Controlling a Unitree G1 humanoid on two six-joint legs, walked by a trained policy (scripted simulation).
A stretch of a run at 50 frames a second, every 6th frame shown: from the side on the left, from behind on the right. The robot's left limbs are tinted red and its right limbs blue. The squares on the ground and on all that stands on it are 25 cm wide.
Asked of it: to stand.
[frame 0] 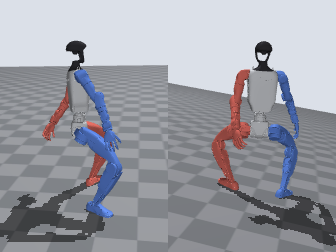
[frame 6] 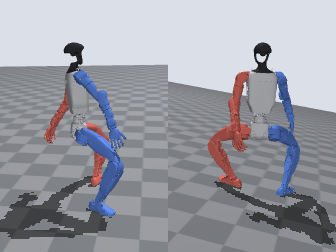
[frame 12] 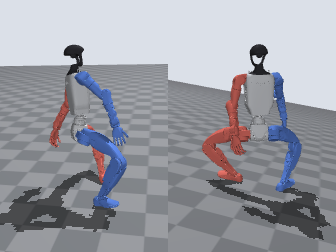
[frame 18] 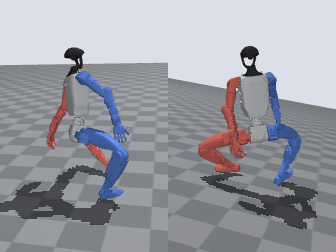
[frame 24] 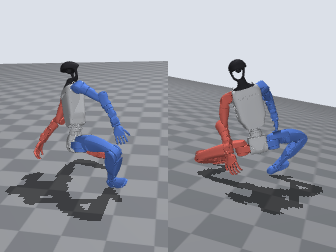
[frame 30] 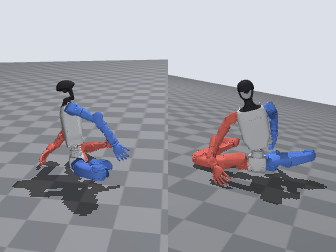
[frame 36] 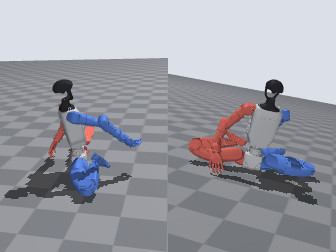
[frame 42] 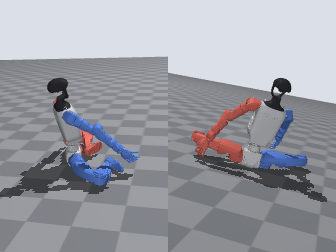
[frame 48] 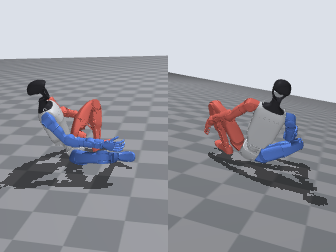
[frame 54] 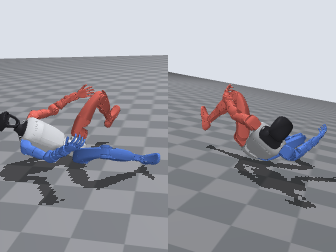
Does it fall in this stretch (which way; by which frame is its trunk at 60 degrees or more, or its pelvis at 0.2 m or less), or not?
yes: goes over backward; its pelvis at 0.2 m or less by frame 30
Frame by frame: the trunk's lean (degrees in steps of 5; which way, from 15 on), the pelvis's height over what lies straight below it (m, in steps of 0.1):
0: 5, 0.6
6: 5, 0.6
12: 5, 0.5
18: 5, 0.5
24: 15 to its left, 0.4
30: 15 backward and to its left, 0.2
36: 20 backward and to its right, 0.2
42: 30 backward and to its right, 0.2
48: 30 backward and to its right, 0.1
54: 65 backward, 0.1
